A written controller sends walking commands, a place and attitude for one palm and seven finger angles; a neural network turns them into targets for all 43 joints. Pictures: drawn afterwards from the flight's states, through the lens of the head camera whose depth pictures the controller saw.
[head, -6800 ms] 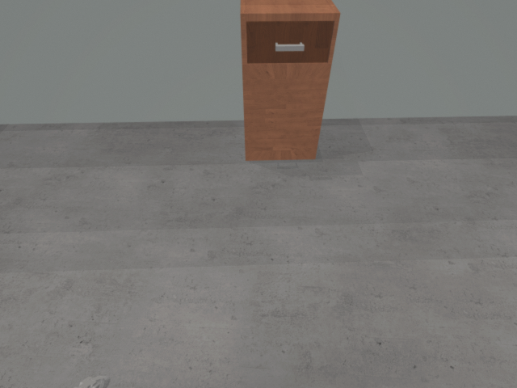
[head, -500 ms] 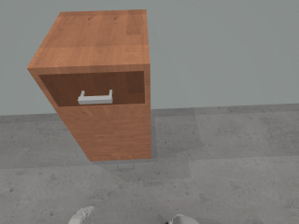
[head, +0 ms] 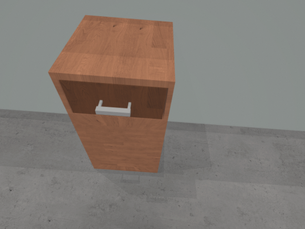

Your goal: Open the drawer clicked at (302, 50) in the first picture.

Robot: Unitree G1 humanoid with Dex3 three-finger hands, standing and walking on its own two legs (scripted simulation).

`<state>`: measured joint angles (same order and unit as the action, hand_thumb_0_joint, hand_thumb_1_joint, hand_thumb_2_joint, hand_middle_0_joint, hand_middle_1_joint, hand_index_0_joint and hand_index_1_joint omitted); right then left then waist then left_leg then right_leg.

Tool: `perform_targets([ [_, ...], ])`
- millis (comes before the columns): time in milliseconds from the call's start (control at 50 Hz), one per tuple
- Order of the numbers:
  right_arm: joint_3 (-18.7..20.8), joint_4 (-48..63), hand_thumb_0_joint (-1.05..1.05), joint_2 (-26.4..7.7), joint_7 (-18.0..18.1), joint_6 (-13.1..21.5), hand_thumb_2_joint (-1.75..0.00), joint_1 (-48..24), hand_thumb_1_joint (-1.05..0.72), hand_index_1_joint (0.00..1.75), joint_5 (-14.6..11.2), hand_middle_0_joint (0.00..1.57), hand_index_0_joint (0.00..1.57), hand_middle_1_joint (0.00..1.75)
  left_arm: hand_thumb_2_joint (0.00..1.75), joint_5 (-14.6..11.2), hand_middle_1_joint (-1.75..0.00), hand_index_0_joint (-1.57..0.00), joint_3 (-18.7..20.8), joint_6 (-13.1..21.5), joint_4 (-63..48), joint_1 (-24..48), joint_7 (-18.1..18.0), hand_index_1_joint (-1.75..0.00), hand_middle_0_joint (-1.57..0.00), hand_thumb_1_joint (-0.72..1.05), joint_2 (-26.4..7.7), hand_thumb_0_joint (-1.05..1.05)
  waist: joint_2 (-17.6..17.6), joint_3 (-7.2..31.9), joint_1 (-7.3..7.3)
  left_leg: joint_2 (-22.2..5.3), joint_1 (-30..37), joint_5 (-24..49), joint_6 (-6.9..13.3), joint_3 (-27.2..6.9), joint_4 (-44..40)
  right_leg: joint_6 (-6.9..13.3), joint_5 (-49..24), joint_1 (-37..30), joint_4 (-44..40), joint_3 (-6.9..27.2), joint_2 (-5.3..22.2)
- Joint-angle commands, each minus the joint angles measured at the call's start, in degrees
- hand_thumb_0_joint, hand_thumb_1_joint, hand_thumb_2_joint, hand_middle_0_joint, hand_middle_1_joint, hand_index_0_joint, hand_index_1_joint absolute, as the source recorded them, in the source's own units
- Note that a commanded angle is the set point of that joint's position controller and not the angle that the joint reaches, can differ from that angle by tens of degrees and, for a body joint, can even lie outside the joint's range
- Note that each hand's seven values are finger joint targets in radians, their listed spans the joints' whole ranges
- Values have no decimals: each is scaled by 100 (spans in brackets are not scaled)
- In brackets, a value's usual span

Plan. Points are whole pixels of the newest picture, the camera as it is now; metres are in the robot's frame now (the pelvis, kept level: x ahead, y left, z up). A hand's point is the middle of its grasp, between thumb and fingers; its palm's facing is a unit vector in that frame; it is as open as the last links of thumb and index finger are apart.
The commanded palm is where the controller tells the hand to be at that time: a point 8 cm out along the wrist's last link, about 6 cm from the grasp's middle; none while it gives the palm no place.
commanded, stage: come to a stop and stand still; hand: left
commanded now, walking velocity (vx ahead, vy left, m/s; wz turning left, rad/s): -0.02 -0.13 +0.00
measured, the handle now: (114, 107) +0.52 +0.20 -0.07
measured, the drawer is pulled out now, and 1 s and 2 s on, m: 0.00 0.00 0.00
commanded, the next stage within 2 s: look again from close up in 0.60 s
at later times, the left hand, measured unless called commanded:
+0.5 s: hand out of the picture -0.03 +0.11 -0.15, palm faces +0.04 -0.97 -0.23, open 7.3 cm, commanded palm none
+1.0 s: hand out of the picture -0.02 +0.21 -0.18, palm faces +0.07 -0.97 -0.21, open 7.4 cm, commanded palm none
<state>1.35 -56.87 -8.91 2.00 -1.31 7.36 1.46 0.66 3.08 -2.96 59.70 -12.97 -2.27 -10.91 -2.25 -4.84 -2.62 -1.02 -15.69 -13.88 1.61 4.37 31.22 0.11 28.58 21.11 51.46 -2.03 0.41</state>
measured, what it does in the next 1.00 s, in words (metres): steps on the spot: right foot, then left foot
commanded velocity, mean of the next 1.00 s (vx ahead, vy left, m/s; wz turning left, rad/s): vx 0.04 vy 0.05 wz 0.00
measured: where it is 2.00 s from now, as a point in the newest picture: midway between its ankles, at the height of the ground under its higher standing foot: outside the picture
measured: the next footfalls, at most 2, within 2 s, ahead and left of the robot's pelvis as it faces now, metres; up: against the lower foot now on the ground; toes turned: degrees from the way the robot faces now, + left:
right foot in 0.28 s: -0.04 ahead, -0.15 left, +0.00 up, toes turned -4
left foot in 0.72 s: -0.01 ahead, +0.09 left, +0.00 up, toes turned +3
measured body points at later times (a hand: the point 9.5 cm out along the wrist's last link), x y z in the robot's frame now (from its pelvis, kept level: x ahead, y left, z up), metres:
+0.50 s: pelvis -0.03 -0.06 +0.01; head -0.04 -0.10 +0.46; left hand -0.03 +0.16 -0.13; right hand -0.07 -0.30 -0.16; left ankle -0.03 +0.10 -0.71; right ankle -0.08 -0.15 -0.73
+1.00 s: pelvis -0.04 +0.02 +0.00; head -0.06 +0.04 +0.44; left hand -0.02 +0.26 -0.16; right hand +0.07 -0.20 -0.13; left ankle -0.05 +0.09 -0.73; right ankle -0.08 -0.15 -0.73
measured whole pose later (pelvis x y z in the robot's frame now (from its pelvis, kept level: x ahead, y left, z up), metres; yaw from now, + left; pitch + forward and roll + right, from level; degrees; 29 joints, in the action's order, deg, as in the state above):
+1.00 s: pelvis -0.04 +0.02 +0.00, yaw +0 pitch -2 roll -1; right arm 0.1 -53.0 -9.1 1.6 0.3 11.0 1.3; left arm 1.1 0.5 -1.0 56.5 -18.8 -3.3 -10.9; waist -1.3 0.7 -2.0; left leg 1.1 -12.7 -20.4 4.0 4.6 35.1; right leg -1.4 20.6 8.7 32.6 -1.6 4.7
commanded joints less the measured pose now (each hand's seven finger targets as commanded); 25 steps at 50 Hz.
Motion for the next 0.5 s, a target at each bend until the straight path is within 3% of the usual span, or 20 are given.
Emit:
perform_targets([
  [0, 188, 290, 0, -939, 102, 65, -90, 179, -90, 30, -12, 20, 20, 30, 90, 40, -30, -20, 108, 56, -190, -526, 40, -30, -20, 90, -445, 0, 940, 670, 143, -1603, 556, 2802, 852, -1147, -1279, -125, -220, 353, 1203, 465, 50],
  [60, 236, 219, 0, -981, 86, 72, -90, 390, -90, 30, -38, 20, 20, 30, 90, 40, -30, -20, 92, 33, -267, -426, 78, -30, -20, 90, -411, 0, 970, 813, 290, -1587, 870, 1804, 834, -1232, -1450, -209, -228, 401, 704, 348, 135],
  [140, 281, 38, 0, -1027, 18, 49, -90, 626, -90, 30, 0, 20, 20, 30, 90, 19, -30, -20, -23, 79, -268, -239, 120, -30, -20, 90, -217, 0, 1250, 794, 481, -1520, 967, 586, 762, -1391, -1658, -168, 76, -136, -938, 71, 185],
  [180, 283, -75, 0, -999, -34, 53, -90, 672, -90, 30, -12, 20, 20, 30, 90, 9, -30, -20, -64, 153, -119, -408, 116, -30, -20, 90, -163, 0, 1206, 732, 416, -1324, 799, 170, 619, -1344, -1638, -129, -299, -576, -1884, -75, 87],
  [200, 279, -92, 0, -982, -47, 49, -90, 626, -90, 30, -29, 20, 20, 30, 90, 9, -30, -20, -71, 189, 1, -667, 114, -30, -20, 90, -132, 0, 1123, 733, 280, -1172, 554, -149, 450, -1143, -1541, -114, -910, -1039, -2548, -202, 64],
  [220, 262, -125, 0, -836, -64, 48, -90, 655, -90, 30, -60, 20, 20, 30, 90, 29, -30, -20, -76, 235, 124, -867, 98, -30, -20, 90, -220, 0, 801, 707, 228, -868, 240, -384, 194, -890, -1374, -68, -1353, -1510, -3201, -120, 127],
  [240, 217, -127, 0, -569, -81, 48, -90, 641, -90, 30, -108, 20, 20, 30, 90, 52, -30, -20, -64, 287, 185, -930, 66, -30, -20, 90, -432, 0, 178, 511, 220, -522, -184, -497, -83, -538, -887, 108, -1117, -1614, -3643, 599, 656],
  [260, 127, -50, 0, -323, -111, 41, -90, 518, -90, 30, -124, 20, 20, 30, 90, 55, -30, -20, -53, 325, 142, -778, 56, -30, -20, 90, -729, 0, -702, 186, 252, -182, -317, -554, -280, -235, -479, 378, -560, -1052, -4128, 1320, 1311],
  [280, 110, -23, 0, -359, -161, 21, -90, 455, -90, 30, -85, 20, 20, 30, 90, 45, -30, -20, -48, 314, 29, -478, 58, -30, -20, 90, -894, 0, -598, -108, 289, -197, -55, -572, -285, -202, -306, 519, 203, -300, -4474, 1483, 1644],
  [300, 122, -67, 0, -382, -165, -2, -90, 371, -90, 30, -23, 20, 20, 30, 90, 45, -30, -20, -36, 355, -1, -372, 44, -30, -20, 90, -811, 0, -1070, -418, 198, -230, -170, -394, -256, -281, -55, 551, -25, -87, -4564, 1596, 1496],
  [320, 125, -149, 0, -450, -158, 2, -90, 448, -90, 30, -15, 20, 20, 30, 90, 42, -30, -20, -56, 379, 15, -319, 35, -30, -20, 90, -695, 0, -1114, -647, 221, -265, -249, -304, -241, -335, 84, 583, -493, -109, -4484, 1518, 1463],
  [380, 109, -383, 0, -428, -149, 48, -90, 927, -90, 30, -47, 20, 20, 30, 90, 13, -30, -20, -46, 403, 9, -414, 20, -30, -20, 90, -621, 0, -640, -466, 258, -238, -287, -166, -242, -305, 105, 652, -1573, -704, -4055, 1185, 1439],
  [480, 134, -293, 0, -491, -98, 24, -90, 765, -90, 30, -67, 20, 20, 30, 90, 39, -30, -20, 67, 395, 105, -788, -26, -30, -20, 90, -662, 0, -441, -322, 12, -219, -831, -728, -289, -325, 774, 921, -3321, -1443, -3643, 1294, 1829],
])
